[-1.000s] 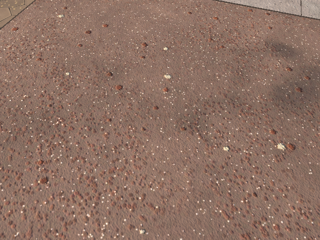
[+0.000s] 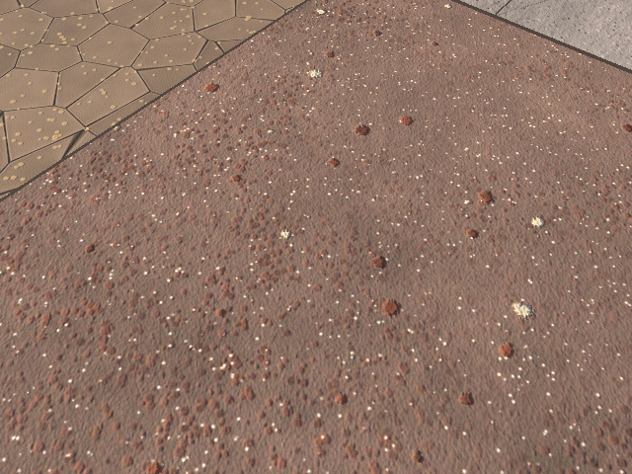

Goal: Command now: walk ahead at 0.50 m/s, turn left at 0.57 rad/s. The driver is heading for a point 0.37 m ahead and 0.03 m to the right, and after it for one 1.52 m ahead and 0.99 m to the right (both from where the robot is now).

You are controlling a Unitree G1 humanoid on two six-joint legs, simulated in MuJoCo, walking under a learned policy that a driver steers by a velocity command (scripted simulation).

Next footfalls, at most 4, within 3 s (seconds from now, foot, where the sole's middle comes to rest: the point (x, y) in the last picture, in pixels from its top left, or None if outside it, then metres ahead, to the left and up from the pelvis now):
0.28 right None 0.36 -0.14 -0.78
0.76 left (281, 404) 0.61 0.08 -0.78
1.26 right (424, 325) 0.80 -0.26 -0.78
1.74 left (398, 216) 1.14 -0.24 -0.78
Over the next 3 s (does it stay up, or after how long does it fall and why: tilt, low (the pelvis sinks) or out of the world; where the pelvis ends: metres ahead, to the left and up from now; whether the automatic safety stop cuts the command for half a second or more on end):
stays up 1.35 -0.79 0.00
